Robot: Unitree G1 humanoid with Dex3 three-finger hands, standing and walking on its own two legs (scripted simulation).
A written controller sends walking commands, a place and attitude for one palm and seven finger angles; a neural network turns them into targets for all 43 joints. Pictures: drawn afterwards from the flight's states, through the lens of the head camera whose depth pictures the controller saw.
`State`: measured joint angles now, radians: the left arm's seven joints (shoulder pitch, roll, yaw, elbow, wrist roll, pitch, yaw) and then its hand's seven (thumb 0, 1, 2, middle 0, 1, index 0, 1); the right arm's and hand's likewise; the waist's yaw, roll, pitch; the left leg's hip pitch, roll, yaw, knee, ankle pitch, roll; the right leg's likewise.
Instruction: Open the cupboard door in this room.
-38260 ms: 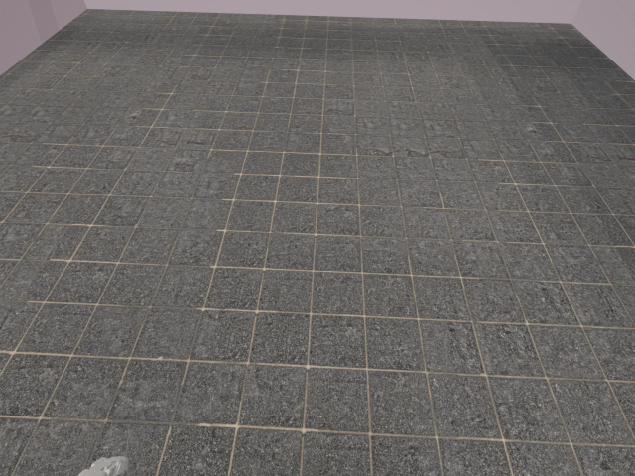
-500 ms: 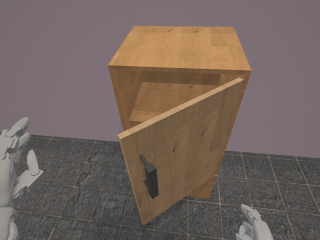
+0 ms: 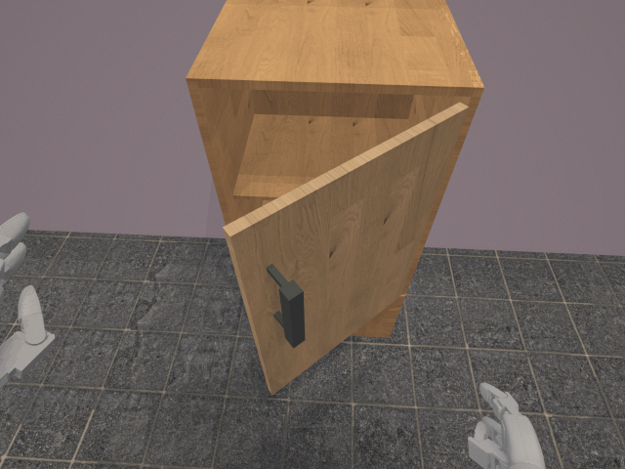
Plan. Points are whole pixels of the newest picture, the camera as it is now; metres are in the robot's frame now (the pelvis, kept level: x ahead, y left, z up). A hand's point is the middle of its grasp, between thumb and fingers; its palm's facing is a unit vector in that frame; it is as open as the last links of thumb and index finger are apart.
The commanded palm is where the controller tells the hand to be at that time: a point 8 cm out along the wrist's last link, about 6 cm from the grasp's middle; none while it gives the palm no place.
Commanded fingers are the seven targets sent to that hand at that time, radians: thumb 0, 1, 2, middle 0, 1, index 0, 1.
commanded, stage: step back with the hand held close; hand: left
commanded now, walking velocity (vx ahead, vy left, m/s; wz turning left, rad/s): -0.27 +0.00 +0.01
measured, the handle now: (284, 306) +0.34 +0.07 -0.03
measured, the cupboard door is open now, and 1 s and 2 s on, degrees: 41 41 41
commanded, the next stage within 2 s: stop stepping back and stand still in 0.94 s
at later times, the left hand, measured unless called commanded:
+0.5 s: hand out of the picture +0.12 +0.28 +0.16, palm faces +0.46 -0.75 -0.47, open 7.4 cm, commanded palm +0.06 +0.32 +0.18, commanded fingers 0.00 0.90 0.90 -0.20 -0.30 -0.20 -0.30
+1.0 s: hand out of the picture +0.05 +0.29 +0.16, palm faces +0.42 -0.76 -0.50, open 7.4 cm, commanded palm -0.03 +0.32 +0.18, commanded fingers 0.00 0.90 0.90 -0.20 -0.30 -0.20 -0.30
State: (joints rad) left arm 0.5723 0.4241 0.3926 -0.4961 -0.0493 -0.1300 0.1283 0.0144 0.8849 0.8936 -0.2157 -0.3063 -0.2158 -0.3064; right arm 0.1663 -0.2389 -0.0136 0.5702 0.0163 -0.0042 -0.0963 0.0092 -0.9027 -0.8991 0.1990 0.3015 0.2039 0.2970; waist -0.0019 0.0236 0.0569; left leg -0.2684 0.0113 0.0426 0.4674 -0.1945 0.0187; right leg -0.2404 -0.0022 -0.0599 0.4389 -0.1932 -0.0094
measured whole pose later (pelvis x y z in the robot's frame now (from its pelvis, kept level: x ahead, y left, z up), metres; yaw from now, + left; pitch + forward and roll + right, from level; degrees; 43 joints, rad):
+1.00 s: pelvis -0.15 +0.01 -0.01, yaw +4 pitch +2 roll -1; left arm 0.53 0.48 0.47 -0.58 -0.04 -0.21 0.14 0.01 0.88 0.89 -0.22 -0.31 -0.22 -0.31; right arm 0.10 -0.16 -0.02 0.61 -0.02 -0.10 -0.06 0.01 -0.90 -0.90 0.20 0.30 0.20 0.30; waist 0.00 -0.07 0.08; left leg -0.38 0.00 0.04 0.54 -0.19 0.04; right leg -0.47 0.08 0.07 0.86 -0.42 0.01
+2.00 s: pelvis -0.28 -0.01 +0.00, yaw +0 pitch -1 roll -1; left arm 0.53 0.36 0.38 -0.42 -0.02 -0.18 0.15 0.01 0.89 0.89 -0.21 -0.31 -0.21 -0.31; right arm 0.21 -0.18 0.04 0.64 -0.01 -0.13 -0.07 0.01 -0.90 -0.90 0.20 0.30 0.21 0.30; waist 0.01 0.01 0.02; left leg -0.26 0.01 0.08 0.44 -0.17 0.04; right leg -0.16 0.02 -0.03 0.40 -0.22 -0.01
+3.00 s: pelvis -0.29 -0.01 +0.00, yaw +3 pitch -1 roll +0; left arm 0.35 0.15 0.00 1.17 0.01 0.02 0.03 0.01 0.91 0.89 -0.20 -0.30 -0.20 -0.30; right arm 0.31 -0.12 0.01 1.14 -0.02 0.03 -0.03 0.00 -0.91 -0.90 0.20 0.30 0.20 0.30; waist -0.01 0.03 0.06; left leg -0.26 -0.01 0.04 0.42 -0.13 0.04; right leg -0.18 0.00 -0.06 0.44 -0.24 -0.02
